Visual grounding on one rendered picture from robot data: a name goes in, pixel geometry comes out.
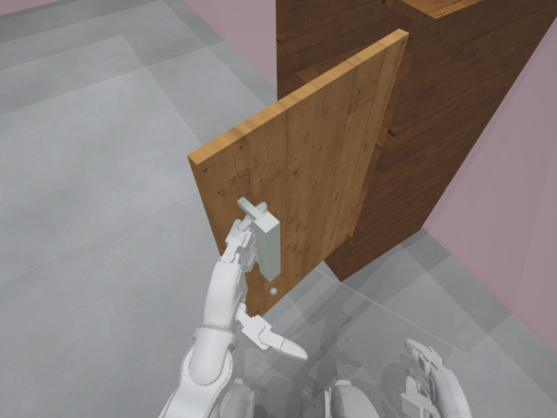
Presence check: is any robot right thigh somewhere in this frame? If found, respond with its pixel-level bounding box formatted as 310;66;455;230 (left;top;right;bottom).
322;385;379;418

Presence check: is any cupboard door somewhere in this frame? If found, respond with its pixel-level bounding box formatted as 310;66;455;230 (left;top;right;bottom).
187;29;409;318

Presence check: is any robot thigh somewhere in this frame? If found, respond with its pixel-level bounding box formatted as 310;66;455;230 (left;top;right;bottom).
322;385;379;418
220;383;255;418

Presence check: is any handle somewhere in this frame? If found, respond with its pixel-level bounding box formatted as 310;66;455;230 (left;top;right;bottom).
238;197;280;282

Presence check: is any robot left thigh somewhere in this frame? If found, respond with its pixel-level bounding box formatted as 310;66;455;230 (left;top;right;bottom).
220;383;255;418

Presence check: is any right robot hand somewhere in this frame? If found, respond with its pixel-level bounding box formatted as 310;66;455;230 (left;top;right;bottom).
401;339;473;418

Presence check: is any left robot hand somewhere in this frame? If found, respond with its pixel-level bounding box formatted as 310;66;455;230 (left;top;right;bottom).
202;202;308;361

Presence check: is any robot left forearm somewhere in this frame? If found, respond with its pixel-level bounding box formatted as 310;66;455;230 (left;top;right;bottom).
157;326;238;418

